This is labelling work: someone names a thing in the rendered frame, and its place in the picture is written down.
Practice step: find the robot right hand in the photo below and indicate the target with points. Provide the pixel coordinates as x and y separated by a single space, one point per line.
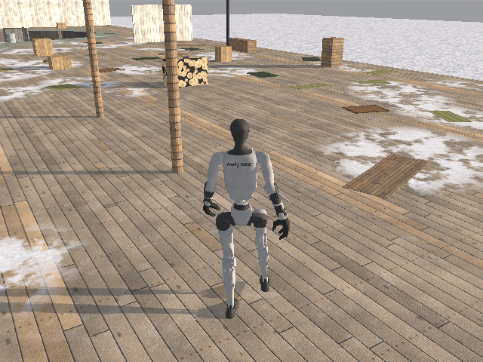
285 229

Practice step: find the robot shin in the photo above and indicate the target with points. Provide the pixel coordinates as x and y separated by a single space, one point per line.
263 259
229 284

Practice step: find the left robot upper arm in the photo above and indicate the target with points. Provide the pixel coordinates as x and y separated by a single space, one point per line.
213 170

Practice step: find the left robot shin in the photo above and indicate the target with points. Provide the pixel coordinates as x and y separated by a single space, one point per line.
229 284

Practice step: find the right robot upper arm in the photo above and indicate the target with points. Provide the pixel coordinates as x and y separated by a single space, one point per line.
264 159

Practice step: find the right robot shin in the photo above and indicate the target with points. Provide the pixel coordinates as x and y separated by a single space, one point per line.
263 259

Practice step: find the robot left hand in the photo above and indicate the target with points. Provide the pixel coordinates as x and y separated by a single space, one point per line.
208 212

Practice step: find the robot right forearm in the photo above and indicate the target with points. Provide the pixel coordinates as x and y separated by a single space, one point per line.
277 204

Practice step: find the robot left forearm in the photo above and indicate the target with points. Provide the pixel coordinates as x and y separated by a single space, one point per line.
208 197

